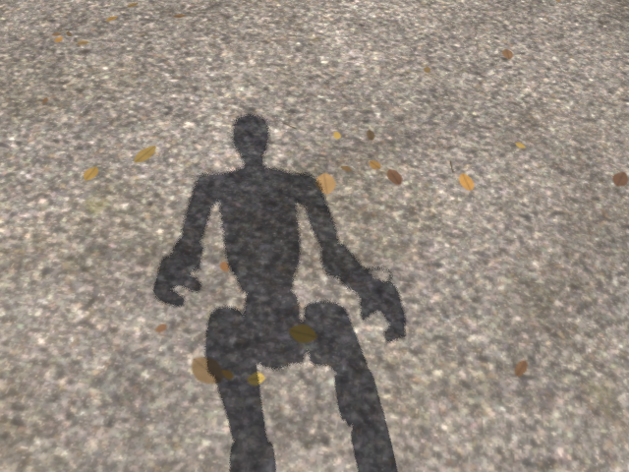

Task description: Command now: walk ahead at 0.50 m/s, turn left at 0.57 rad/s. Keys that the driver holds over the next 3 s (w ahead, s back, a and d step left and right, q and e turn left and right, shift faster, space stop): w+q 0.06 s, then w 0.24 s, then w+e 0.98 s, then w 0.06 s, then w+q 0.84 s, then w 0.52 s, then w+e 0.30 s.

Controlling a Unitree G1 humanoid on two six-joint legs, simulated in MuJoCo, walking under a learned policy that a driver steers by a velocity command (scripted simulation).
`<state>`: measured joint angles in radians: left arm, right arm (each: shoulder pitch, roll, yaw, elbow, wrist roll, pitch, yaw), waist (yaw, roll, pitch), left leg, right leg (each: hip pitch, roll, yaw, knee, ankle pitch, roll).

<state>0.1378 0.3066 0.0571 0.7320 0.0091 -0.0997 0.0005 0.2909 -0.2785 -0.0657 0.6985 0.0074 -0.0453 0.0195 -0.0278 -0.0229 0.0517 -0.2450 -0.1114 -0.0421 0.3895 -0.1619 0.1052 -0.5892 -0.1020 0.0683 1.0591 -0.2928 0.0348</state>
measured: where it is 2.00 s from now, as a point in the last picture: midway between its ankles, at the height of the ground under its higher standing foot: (401, 231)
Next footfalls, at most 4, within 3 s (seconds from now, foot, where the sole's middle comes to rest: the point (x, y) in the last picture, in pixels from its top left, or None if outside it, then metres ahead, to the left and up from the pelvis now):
0.26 right None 0.34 -0.14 -0.78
0.74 left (267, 419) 0.57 0.10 -0.78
1.24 right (407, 328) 0.78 -0.23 -0.78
1.80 left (362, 210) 1.16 -0.15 -0.78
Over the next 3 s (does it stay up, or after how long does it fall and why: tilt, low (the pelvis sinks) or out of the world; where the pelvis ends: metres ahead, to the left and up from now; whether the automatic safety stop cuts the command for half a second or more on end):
stays up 1.61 -0.22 0.00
